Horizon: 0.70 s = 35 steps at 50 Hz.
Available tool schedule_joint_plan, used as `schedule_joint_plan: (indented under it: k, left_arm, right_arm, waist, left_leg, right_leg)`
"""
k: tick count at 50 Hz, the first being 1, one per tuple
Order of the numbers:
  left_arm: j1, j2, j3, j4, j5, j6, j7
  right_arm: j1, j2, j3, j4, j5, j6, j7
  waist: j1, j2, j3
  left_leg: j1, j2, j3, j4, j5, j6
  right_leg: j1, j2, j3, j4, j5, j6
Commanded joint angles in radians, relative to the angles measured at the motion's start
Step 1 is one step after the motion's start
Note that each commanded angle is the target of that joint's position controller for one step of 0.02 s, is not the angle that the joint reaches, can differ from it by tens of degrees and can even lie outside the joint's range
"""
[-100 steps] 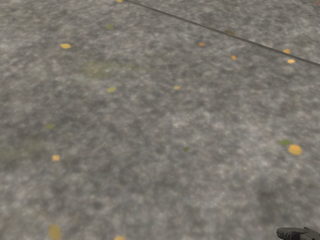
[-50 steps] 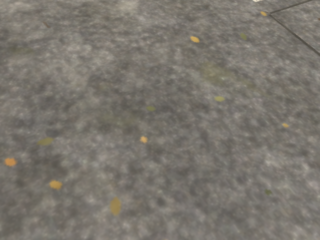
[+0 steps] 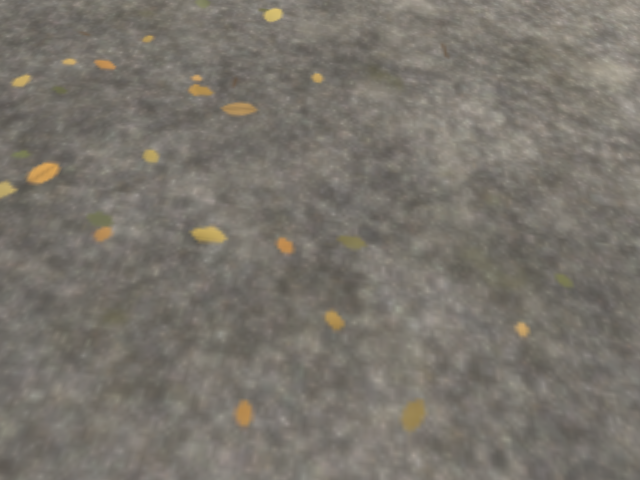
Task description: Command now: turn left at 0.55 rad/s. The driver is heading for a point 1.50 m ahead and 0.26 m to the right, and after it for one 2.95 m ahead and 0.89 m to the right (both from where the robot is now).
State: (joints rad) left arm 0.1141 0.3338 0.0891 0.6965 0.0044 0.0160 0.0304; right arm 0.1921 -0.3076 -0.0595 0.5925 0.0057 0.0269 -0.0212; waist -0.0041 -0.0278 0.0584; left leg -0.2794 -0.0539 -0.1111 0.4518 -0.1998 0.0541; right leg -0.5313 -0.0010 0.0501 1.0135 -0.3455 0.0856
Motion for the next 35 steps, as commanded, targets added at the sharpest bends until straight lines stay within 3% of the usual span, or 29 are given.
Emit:
schedule_joint_plan:
  k: [1,7,9,10,11,12,13,14,15,16,18,19,20,22,24,25,26,27,28,29,30,31,33,35]
  left_arm:
    - [-0.030,0.061,0.010,-0.072,-0.002,-0.017,-0.002]
    - [-0.023,0.061,0.004,-0.078,-0.013,-0.029,-0.021]
    - [0.007,0.048,0.001,-0.073,-0.013,-0.037,-0.030]
    - [0.037,0.034,-0.003,-0.064,-0.006,-0.043,-0.034]
    - [0.047,0.054,-0.002,-0.067,0.011,-0.048,-0.034]
    - [0.054,0.123,0.007,-0.083,0.028,-0.048,-0.028]
    - [0.010,0.118,-0.001,-0.068,0.040,-0.047,-0.030]
    - [-0.034,0.059,-0.018,-0.086,0.028,-0.051,-0.031]
    - [-0.037,0.052,-0.022,-0.080,0.021,-0.053,-0.030]
    - [-0.029,0.068,-0.019,-0.075,0.013,-0.053,-0.029]
    - [0.006,0.060,-0.028,-0.062,0.007,-0.054,-0.023]
    - [0.042,0.072,-0.026,-0.060,0.009,-0.049,-0.021]
    - [0.059,0.106,-0.018,-0.057,0.005,-0.043,-0.018]
    - [0.093,0.128,-0.012,-0.053,-0.007,-0.039,-0.013]
    - [0.082,0.117,-0.017,-0.056,-0.023,-0.034,-0.013]
    - [0.047,0.102,-0.022,-0.069,-0.031,-0.030,-0.016]
    - [0.002,0.067,-0.033,-0.092,-0.033,-0.031,-0.018]
    - [-0.053,0.006,-0.050,-0.131,-0.032,-0.042,-0.020]
    - [-0.056,0.003,-0.052,-0.162,-0.043,-0.059,-0.020]
    - [-0.059,0.066,-0.030,-0.161,-0.058,-0.071,-0.018]
    - [-0.006,0.071,-0.022,-0.139,-0.064,-0.079,-0.025]
    - [0.024,0.055,-0.024,-0.121,-0.060,-0.082,-0.031]
    - [0.010,0.044,-0.021,-0.114,-0.046,-0.081,-0.045]
    - [0.003,0.022,-0.026,-0.112,-0.038,-0.074,-0.061]
  right_arm:
    - [-0.023,-0.178,-0.052,-0.065,-0.001,-0.008,-0.011]
    - [-0.036,-0.161,-0.039,-0.049,-0.008,0.002,0.005]
    - [-0.062,-0.143,-0.029,-0.043,0.000,0.004,0.007]
    - [-0.075,-0.124,-0.021,-0.041,0.006,0.004,0.006]
    - [-0.042,-0.098,-0.013,-0.031,0.000,-0.001,0.005]
    - [0.014,-0.067,-0.003,-0.024,-0.023,-0.009,0.005]
    - [0.031,-0.077,-0.011,-0.024,-0.015,-0.013,0.003]
    - [0.018,-0.119,-0.020,-0.011,-0.025,-0.013,-0.003]
    - [-0.015,-0.119,-0.025,-0.012,-0.021,-0.012,-0.004]
    - [-0.029,-0.093,-0.020,-0.003,-0.022,-0.006,-0.006]
    - [-0.025,-0.051,-0.006,0.005,-0.024,0.002,0.003]
    - [-0.029,-0.057,-0.007,0.012,-0.019,0.001,0.006]
    - [-0.014,-0.063,-0.013,0.017,-0.011,-0.006,0.010]
    - [-0.017,-0.058,-0.013,0.019,0.003,-0.034,0.017]
    - [0.007,-0.038,-0.012,0.033,0.004,-0.066,0.026]
    - [0.059,-0.031,-0.013,0.054,0.003,-0.081,0.032]
    - [0.125,-0.060,-0.024,0.077,-0.001,-0.093,0.033]
    - [0.218,-0.122,-0.043,0.104,-0.007,-0.105,0.032]
    - [0.268,-0.182,-0.058,0.113,-0.013,-0.113,0.039]
    - [0.278,-0.151,-0.052,0.113,-0.022,-0.122,0.036]
    - [0.266,-0.114,-0.041,0.111,-0.015,-0.131,0.029]
    - [0.249,-0.101,-0.038,0.108,-0.010,-0.134,0.024]
    - [0.212,-0.081,-0.029,0.106,-0.012,-0.132,0.017]
    - [0.196,-0.069,-0.025,0.109,-0.016,-0.129,0.015]
  waist:
    - [-0.009,0.170,-0.140]
    - [-0.030,0.187,-0.133]
    - [-0.003,0.178,-0.137]
    - [0.025,0.168,-0.138]
    - [0.019,0.126,-0.147]
    - [-0.023,-0.043,-0.175]
    - [-0.068,-0.191,-0.133]
    - [-0.048,-0.161,-0.116]
    - [-0.037,-0.151,-0.107]
    - [-0.031,-0.141,-0.107]
    - [-0.017,-0.143,-0.118]
    - [0.007,-0.127,-0.095]
    - [0.008,-0.137,-0.055]
    - [0.016,-0.154,0.028]
    - [-0.009,-0.137,0.054]
    - [-0.043,-0.121,0.048]
    - [-0.077,-0.064,0.037]
    - [-0.109,0.105,0.020]
    - [-0.111,0.266,0.011]
    - [-0.120,0.230,0.052]
    - [-0.092,0.162,0.047]
    - [-0.075,0.130,0.027]
    - [-0.065,0.111,0.028]
    - [-0.065,0.114,0.019]
  left_leg:
    - [0.166,0.232,-0.259,-0.094,0.229,0.173]
    - [0.099,0.231,-0.321,-0.051,0.252,0.176]
    - [0.095,0.211,-0.329,-0.021,0.281,0.156]
    - [0.069,0.186,-0.317,-0.007,0.254,0.126]
    - [0.024,0.151,-0.296,0.011,0.161,0.073]
    - [-0.034,0.060,-0.194,0.143,-0.035,0.008]
    - [-0.060,-0.012,-0.077,0.161,-0.239,-0.044]
    - [-0.018,0.021,-0.052,0.184,-0.257,-0.082]
    - [-0.014,0.028,-0.040,0.154,-0.191,-0.089]
    - [0.010,0.035,-0.034,0.101,-0.120,-0.094]
    - [0.080,0.033,-0.002,0.052,-0.078,-0.091]
    - [0.077,0.006,0.031,0.094,-0.147,-0.077]
    - [0.016,-0.013,0.074,0.147,-0.218,-0.061]
    - [-0.070,0.013,0.112,0.196,-0.232,-0.039]
    - [-0.010,0.034,0.106,0.123,-0.215,-0.008]
    - [0.095,0.037,0.101,0.038,-0.197,0.011]
    - [0.199,0.079,0.029,-0.022,-0.192,0.032]
    - [0.297,0.185,-0.166,-0.123,-0.365,0.083]
    - [0.351,0.362,-0.451,-0.256,-0.460,0.173]
    - [0.354,0.430,-0.527,-0.271,-0.401,0.229]
    - [0.392,0.417,-0.466,-0.254,-0.365,0.216]
    - [0.430,0.394,-0.385,-0.251,-0.314,0.185]
    - [0.417,0.347,-0.213,-0.274,-0.109,0.131]
    - [0.368,0.302,-0.066,-0.289,0.072,0.111]
  right_leg:
    - [-0.028,0.000,0.025,-0.121,0.014,0.008]
    - [0.136,0.003,0.004,-0.295,-0.038,-0.017]
    - [0.215,0.005,-0.006,-0.440,0.025,-0.035]
    - [0.300,0.004,-0.014,-0.588,0.152,-0.052]
    - [0.394,-0.052,0.032,-0.644,0.296,-0.075]
    - [0.470,-0.210,0.175,-0.651,0.511,-0.136]
    - [0.366,-0.300,0.288,-0.667,0.526,-0.275]
    - [0.324,-0.299,0.289,-0.692,0.442,-0.312]
    - [0.338,-0.253,0.254,-0.683,0.376,-0.281]
    - [0.347,-0.208,0.211,-0.669,0.328,-0.243]
    - [0.319,-0.159,0.176,-0.687,0.025,-0.191]
    - [0.279,-0.137,0.174,-0.716,-0.160,-0.184]
    - [0.271,-0.152,0.196,-0.746,-0.320,-0.195]
    - [0.248,-0.234,0.301,-0.789,-0.435,-0.249]
    - [0.191,-0.240,0.324,-0.779,-0.388,-0.271]
    - [0.129,-0.202,0.285,-0.746,-0.347,-0.254]
    - [0.047,-0.141,0.226,-0.653,-0.263,-0.216]
    - [-0.085,-0.016,0.071,-0.417,-0.164,-0.149]
    - [-0.197,0.038,-0.011,-0.194,-0.146,-0.118]
    - [-0.305,0.013,0.067,-0.016,-0.232,-0.124]
    - [-0.352,-0.006,0.116,0.072,-0.176,-0.140]
    - [-0.384,-0.023,0.126,0.104,-0.096,-0.150]
    - [-0.377,-0.054,0.122,0.084,0.038,-0.141]
    - [-0.326,-0.055,0.067,0.048,0.126,-0.104]
